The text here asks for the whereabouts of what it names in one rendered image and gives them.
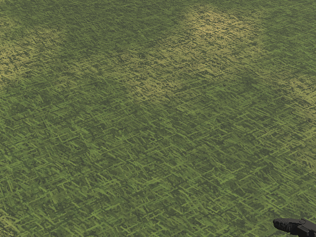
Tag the robot right hand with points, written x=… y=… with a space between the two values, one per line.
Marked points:
x=301 y=227

